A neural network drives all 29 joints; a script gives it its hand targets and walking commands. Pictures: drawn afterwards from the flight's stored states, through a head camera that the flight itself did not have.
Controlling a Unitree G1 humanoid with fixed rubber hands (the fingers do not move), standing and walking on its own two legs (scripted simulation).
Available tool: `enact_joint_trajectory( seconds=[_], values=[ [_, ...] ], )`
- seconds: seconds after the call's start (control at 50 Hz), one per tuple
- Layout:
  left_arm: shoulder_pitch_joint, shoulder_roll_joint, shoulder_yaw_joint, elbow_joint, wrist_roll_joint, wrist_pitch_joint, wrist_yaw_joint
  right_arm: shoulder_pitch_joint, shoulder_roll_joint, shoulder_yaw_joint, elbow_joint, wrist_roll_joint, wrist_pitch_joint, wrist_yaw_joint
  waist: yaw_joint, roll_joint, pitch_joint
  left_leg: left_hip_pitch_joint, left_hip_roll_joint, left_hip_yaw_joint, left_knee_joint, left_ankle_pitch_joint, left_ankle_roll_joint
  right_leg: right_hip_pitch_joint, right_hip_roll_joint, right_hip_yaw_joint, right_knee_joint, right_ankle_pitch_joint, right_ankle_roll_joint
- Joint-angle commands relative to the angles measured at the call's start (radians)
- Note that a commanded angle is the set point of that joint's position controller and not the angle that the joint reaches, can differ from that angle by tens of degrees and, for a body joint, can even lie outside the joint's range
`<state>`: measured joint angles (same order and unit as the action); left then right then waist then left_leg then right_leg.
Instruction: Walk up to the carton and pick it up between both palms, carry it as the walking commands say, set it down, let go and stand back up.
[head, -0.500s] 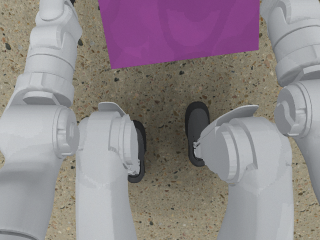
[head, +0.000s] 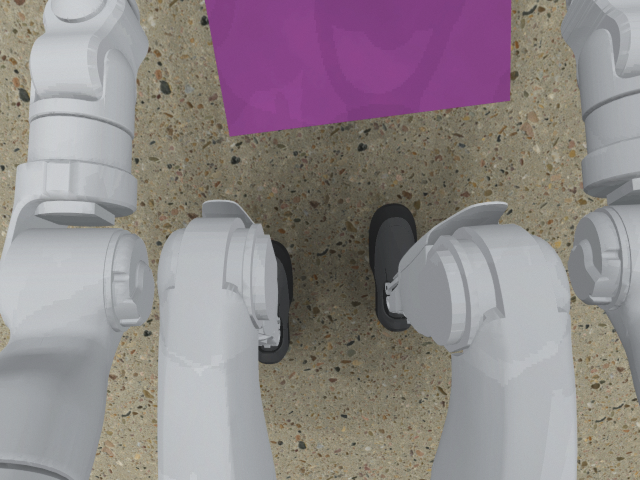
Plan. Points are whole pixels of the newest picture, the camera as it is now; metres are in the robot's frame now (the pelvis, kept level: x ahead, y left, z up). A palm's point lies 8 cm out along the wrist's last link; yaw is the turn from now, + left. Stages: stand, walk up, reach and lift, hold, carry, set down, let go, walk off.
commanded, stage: set down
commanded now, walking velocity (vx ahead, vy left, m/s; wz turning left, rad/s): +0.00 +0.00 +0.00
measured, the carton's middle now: (345, 20) +0.51 -0.01 -0.24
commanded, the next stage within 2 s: let go in 1.16 s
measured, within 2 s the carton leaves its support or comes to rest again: neither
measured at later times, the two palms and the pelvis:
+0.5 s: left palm out of the picture +0.54 +0.20 +0.00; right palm out of the picture +0.55 -0.20 -0.01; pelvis +0.00 -0.01 +0.12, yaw +2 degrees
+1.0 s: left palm out of the picture +0.53 +0.22 +0.15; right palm out of the picture +0.55 -0.19 +0.14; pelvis +0.00 -0.01 +0.24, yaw +3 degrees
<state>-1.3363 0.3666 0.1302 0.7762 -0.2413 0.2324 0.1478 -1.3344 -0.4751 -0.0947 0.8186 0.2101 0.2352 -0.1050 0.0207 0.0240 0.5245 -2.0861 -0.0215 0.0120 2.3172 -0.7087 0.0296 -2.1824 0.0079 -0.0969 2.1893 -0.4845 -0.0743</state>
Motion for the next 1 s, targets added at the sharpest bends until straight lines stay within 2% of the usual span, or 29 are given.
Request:
enact_joint_trajectory(
  seconds=[0.0,0.02,0.04,0.12,0.16,0.22,0.24,0.28,0.34,0.4,0.44,0.46,0.52,0.54,0.56,0.58,0.64,0.66,0.68,0.7,0.72,0.78,0.8,0.82,0.88,0.92,0.94,0.96,0.98],
  values=[
    [-0.235,0.221,0.046,-0.34,-0.003,0.041,0.011,-0.312,-0.195,-0.116,-0.311,0.067,0.037,0.011,0.008,0.025,-2.004,0.519,-0.067,0.045,-0.454,0.311,-0.006,1.125,0.031,0.097,-0.216,0.354,0.037],
    [-0.221,0.258,0.068,-0.275,0.029,0.056,0.006,-0.295,-0.227,-0.141,-0.282,0.053,0.054,0.009,-0.001,0.019,-1.955,0.546,-0.057,0.037,-0.451,0.253,-0.004,1.061,0.022,0.102,-0.225,0.264,0.033],
    [-0.259,0.278,0.107,-0.358,0.054,0.044,0.012,-0.329,-0.258,-0.161,-0.354,0.039,0.045,0.004,0.051,0.061,-1.973,0.563,-0.063,0.046,-0.466,0.286,-0.008,1.022,0.026,0.12,-0.24,0.263,0.025],
    [-0.247,0.263,0.07,-0.486,-0.015,0.082,0.005,-0.288,-0.253,-0.173,-0.498,0.013,0.071,0.001,-0.055,-0.028,-2.281,0.642,-0.073,0.032,-0.493,0.397,-0.007,1.336,0.041,0.111,-0.275,0.488,0.033],
    [-0.254,0.31,0.113,-0.54,0.001,0.111,0.004,-0.351,-0.272,-0.172,-0.635,0.028,0.104,0.005,0.004,-0.056,-2.298,0.601,-0.081,0.063,-0.511,0.375,-0.009,1.384,0.036,0.142,-0.326,0.475,0.028],
    [-0.213,0.279,0.122,-0.463,0.025,0.141,-0.005,-0.26,-0.266,-0.203,-0.448,-0.009,0.139,0.015,0.01,0.02,-2.209,0.614,-0.073,0.042,-0.57,0.371,-0.023,1.285,0.034,0.129,-0.35,0.424,0.028],
    [-0.294,0.315,0.135,-0.6,0.019,0.136,-0.001,-0.312,-0.269,-0.203,-0.571,0.026,0.135,0.015,0.001,0.03,-2.323,0.683,-0.072,0.04,-0.59,0.373,-0.017,1.324,0.043,0.131,-0.372,0.44,0.018],
    [-0.275,0.303,0.133,-0.644,0.012,0.14,-0.003,-0.226,-0.289,-0.23,-0.548,-0.029,0.138,0.014,-0.053,-0.026,-2.404,0.707,-0.082,0.048,-0.588,0.451,-0.033,1.456,0.042,0.13,-0.377,0.572,0.021],
    [-0.166,0.331,0.156,-0.532,0.054,0.173,-0.012,-0.22,-0.231,-0.225,-0.584,-0.019,0.164,0.007,-0.018,-0.019,-2.395,0.68,-0.077,0.046,-0.652,0.386,-0.028,1.526,0.044,0.148,-0.443,0.549,0.019],
    [-0.161,0.29,0.128,-0.587,0.032,0.183,-0.021,-0.191,-0.264,-0.241,-0.579,-0.028,0.173,0.022,-0.033,0.025,-2.383,0.748,-0.083,0.034,-0.705,0.491,-0.047,1.519,0.044,0.136,-0.482,0.62,0.012],
    [-0.169,0.306,0.131,-0.571,0.03,0.202,-0.021,-0.226,-0.272,-0.225,-0.623,-0.01,0.183,0.034,-0.053,-0.049,-2.395,0.747,-0.078,0.023,-0.74,0.446,-0.033,1.575,0.049,0.119,-0.504,0.624,0.02],
    [-0.159,0.318,0.151,-0.658,0.042,0.188,-0.018,-0.225,-0.272,-0.239,-0.653,-0.022,0.179,0.033,-0.003,-0.016,-2.38,0.78,-0.079,0.037,-0.768,0.465,-0.037,1.561,0.043,0.137,-0.539,0.607,0.031],
    [-0.141,0.315,0.147,-0.626,0.05,0.189,-0.035,-0.163,-0.25,-0.214,-0.619,-0.006,0.185,0.033,-0.001,0.009,-2.379,0.745,-0.096,0.059,-0.789,0.455,-0.043,1.697,0.032,0.193,-0.588,0.666,0.018],
    [-0.167,0.326,0.161,-0.535,0.042,0.194,-0.036,-0.18,-0.216,-0.206,-0.535,-0.016,0.197,0.028,-0.04,-0.055,-2.367,0.738,-0.082,0.048,-0.82,0.423,-0.036,1.687,0.033,0.156,-0.605,0.627,0.034],
    [-0.148,0.315,0.147,-0.665,0.036,0.19,-0.041,-0.18,-0.242,-0.215,-0.659,-0.023,0.191,0.028,-0.036,-0.033,-2.452,0.815,-0.096,0.056,-0.83,0.487,-0.04,1.753,0.037,0.174,-0.635,0.7,0.024],
    [-0.147,0.278,0.129,-0.62,0.017,0.195,-0.045,-0.185,-0.265,-0.228,-0.651,-0.018,0.191,0.021,-0.068,-0.059,-2.46,0.808,-0.097,0.04,-0.845,0.482,-0.044,1.792,0.045,0.166,-0.641,0.713,0.031],
    [-0.167,0.371,0.161,-0.543,0.03,0.204,-0.049,-0.189,-0.247,-0.227,-0.571,-0.019,0.209,0.015,-0.047,-0.048,-2.379,0.738,-0.088,0.041,-0.902,0.405,-0.029,1.835,0.024,0.202,-0.697,0.647,0.054],
    [-0.197,0.341,0.119,-0.65,-0.003,0.202,-0.047,-0.255,-0.284,-0.237,-0.71,-0.002,0.203,0.015,-0.065,-0.04,-2.461,0.851,-0.094,0.043,-0.91,0.454,-0.035,1.859,0.032,0.17,-0.697,0.69,0.05],
    [-0.192,0.314,0.121,-0.674,0.016,0.2,-0.047,-0.202,-0.311,-0.252,-0.662,-0.018,0.202,0.02,-0.064,0.008,-2.455,0.879,-0.105,0.042,-0.928,0.477,-0.046,1.841,0.033,0.18,-0.721,0.689,0.039],
    [-0.134,0.34,0.163,-0.538,0.037,0.203,-0.043,-0.214,-0.26,-0.223,-0.612,-0.033,0.203,0.025,0.008,-0.051,-2.366,0.835,-0.086,0.025,-0.945,0.478,-0.036,1.803,0.032,0.184,-0.727,0.675,0.046],
    [-0.183,0.348,0.129,-0.615,0.019,0.207,-0.047,-0.211,-0.305,-0.264,-0.629,-0.04,0.209,0.017,-0.076,-0.021,-2.393,0.909,-0.09,0.029,-0.962,0.44,-0.04,1.815,0.032,0.166,-0.763,0.639,0.044],
    [-0.253,0.319,0.102,-0.508,0.016,0.229,-0.045,-0.306,-0.228,-0.215,-0.59,0.002,0.225,0.023,-0.047,-0.001,-2.291,0.911,-0.066,0.015,-1.038,0.32,-0.034,1.794,0.034,0.195,-0.839,0.449,0.046],
    [-0.253,0.345,0.104,-0.592,0.018,0.229,-0.046,-0.278,-0.251,-0.232,-0.637,-0.01,0.229,0.026,-0.066,0.008,-2.355,1.01,-0.059,0.009,-1.057,0.385,-0.03,1.797,0.037,0.166,-0.845,0.507,0.045],
    [-0.173,0.302,0.095,-0.436,0.029,0.232,-0.051,-0.187,-0.243,-0.251,-0.452,-0.035,0.227,0.033,-0.057,0.058,-2.208,0.945,-0.058,0.008,-1.082,0.344,-0.046,1.731,0.033,0.184,-0.862,0.455,0.038],
    [-0.171,0.312,0.115,-0.511,0.045,0.222,-0.047,-0.148,-0.263,-0.285,-0.481,-0.066,0.214,0.032,-0.074,0.037,-2.251,1.103,-0.061,-0.005,-1.122,0.415,-0.042,1.714,0.051,0.142,-0.906,0.501,0.043],
    [-0.196,0.346,0.121,-0.615,0.02,0.229,-0.045,-0.22,-0.303,-0.272,-0.651,-0.044,0.217,0.021,-0.08,0.01,-2.486,1.178,-0.07,-0.002,-1.126,0.524,-0.048,1.919,0.052,0.157,-0.929,0.651,0.048],
    [-0.181,0.313,0.087,-0.513,0.019,0.243,-0.052,-0.137,-0.248,-0.265,-0.472,-0.042,0.231,0.028,-0.123,0.029,-2.332,1.118,-0.061,-0.012,-1.167,0.438,-0.051,1.849,0.05,0.154,-0.95,0.587,0.042],
    [-0.152,0.298,0.102,-0.508,0.04,0.23,-0.056,-0.127,-0.255,-0.248,-0.488,-0.024,0.222,0.04,-0.06,0.065,-2.324,1.171,-0.061,0.004,-1.171,0.499,-0.059,1.822,0.042,0.15,-0.965,0.599,0.041],
    [-0.154,0.296,0.106,-0.548,0.031,0.23,-0.058,-0.124,-0.248,-0.253,-0.543,-0.023,0.217,0.039,-0.12,0.005,-2.379,1.172,-0.061,-0.014,-1.165,0.527,-0.05,1.885,0.051,0.141,-0.963,0.663,0.037]
  ],
)
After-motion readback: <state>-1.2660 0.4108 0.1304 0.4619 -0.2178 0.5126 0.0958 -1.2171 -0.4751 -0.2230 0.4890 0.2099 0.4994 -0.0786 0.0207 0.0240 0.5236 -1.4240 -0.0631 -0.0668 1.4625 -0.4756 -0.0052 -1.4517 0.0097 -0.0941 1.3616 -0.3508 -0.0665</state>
